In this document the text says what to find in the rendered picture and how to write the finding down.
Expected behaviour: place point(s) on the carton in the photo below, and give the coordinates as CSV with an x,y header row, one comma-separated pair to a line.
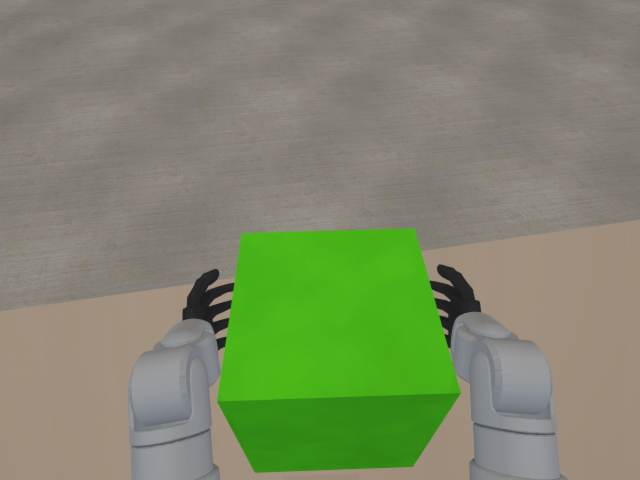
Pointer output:
x,y
335,355

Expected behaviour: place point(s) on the robot right hand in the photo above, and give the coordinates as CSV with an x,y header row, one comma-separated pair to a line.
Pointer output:
x,y
461,296

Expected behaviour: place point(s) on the robot left forearm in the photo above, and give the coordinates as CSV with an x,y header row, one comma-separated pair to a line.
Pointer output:
x,y
169,405

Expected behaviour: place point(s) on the robot left hand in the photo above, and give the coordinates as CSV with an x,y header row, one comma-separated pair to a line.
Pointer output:
x,y
199,299

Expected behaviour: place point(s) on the robot right forearm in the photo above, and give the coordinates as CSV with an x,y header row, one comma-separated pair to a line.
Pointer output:
x,y
512,401

